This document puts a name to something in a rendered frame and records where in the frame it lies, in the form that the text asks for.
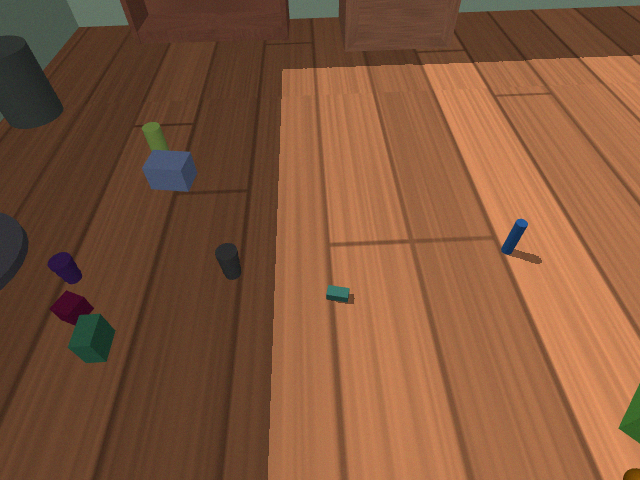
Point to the bookshelf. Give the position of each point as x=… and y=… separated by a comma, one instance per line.
x=177, y=21

